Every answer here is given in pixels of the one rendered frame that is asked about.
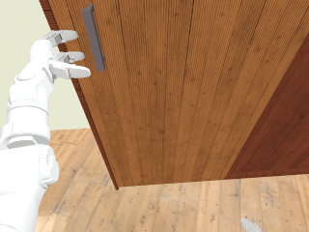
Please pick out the robot left forearm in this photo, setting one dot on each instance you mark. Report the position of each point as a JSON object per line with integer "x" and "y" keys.
{"x": 27, "y": 110}

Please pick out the robot right hand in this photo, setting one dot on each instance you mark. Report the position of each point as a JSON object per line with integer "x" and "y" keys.
{"x": 250, "y": 226}

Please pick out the robot left hand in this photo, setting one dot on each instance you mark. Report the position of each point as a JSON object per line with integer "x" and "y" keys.
{"x": 42, "y": 51}

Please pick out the handle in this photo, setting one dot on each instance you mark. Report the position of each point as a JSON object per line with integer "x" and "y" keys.
{"x": 92, "y": 33}

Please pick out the left robot upper arm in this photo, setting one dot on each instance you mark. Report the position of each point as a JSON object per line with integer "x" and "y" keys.
{"x": 25, "y": 174}

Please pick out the wardrobe door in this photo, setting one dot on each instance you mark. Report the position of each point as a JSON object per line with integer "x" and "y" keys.
{"x": 185, "y": 81}
{"x": 280, "y": 138}

